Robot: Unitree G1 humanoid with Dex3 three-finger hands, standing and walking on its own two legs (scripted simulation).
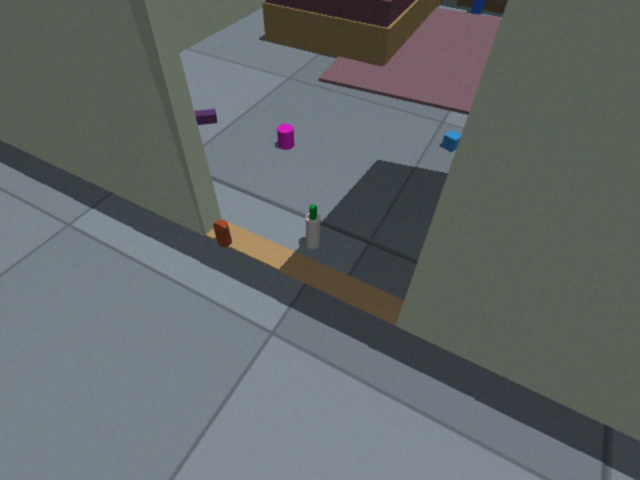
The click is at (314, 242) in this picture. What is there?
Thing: necked bottle
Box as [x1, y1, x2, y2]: [306, 204, 320, 248]
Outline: 313,204 310,206 310,212 306,215 306,244 310,248 315,248 319,245 320,217 316,212 316,206
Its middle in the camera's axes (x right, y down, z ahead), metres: -0.03 -0.06 +1.55
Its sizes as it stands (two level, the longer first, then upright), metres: 0.059 0.059 0.227
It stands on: the floor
